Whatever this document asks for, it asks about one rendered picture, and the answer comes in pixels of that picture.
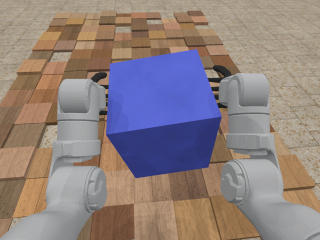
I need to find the robot left hand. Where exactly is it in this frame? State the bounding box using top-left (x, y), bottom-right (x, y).
top-left (91, 72), bottom-right (109, 115)

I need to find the right robot upper arm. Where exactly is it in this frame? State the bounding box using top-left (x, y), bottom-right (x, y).
top-left (220, 159), bottom-right (320, 240)

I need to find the left robot forearm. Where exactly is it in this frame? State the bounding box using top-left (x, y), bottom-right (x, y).
top-left (45, 79), bottom-right (106, 204)

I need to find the left robot upper arm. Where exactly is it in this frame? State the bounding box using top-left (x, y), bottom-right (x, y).
top-left (0, 166), bottom-right (108, 240)

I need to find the carton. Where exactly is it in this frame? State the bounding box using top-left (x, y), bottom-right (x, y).
top-left (106, 49), bottom-right (222, 178)

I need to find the robot right hand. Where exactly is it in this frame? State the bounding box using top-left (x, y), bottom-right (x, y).
top-left (208, 65), bottom-right (232, 109)

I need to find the right robot forearm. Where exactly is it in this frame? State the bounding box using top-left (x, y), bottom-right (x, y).
top-left (218, 73), bottom-right (284, 191)

